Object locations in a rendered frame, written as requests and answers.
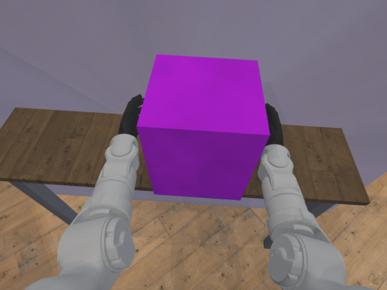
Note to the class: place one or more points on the table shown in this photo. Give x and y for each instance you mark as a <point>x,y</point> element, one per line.
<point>43,146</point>

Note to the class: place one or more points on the left robot upper arm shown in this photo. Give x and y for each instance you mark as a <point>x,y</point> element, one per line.
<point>91,255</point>

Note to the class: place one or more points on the right robot forearm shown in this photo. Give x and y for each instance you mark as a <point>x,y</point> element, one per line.
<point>284,202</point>

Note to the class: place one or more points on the left robot hand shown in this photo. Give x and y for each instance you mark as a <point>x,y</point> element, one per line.
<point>130,117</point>

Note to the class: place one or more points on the carton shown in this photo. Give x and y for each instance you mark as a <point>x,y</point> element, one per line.
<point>203,126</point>

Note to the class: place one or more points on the left robot forearm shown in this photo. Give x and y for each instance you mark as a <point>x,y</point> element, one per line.
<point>115,186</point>

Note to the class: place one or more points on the right robot upper arm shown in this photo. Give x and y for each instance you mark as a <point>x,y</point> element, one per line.
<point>298,262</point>

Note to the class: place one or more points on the right robot hand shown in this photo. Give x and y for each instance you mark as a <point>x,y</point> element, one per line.
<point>276,136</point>

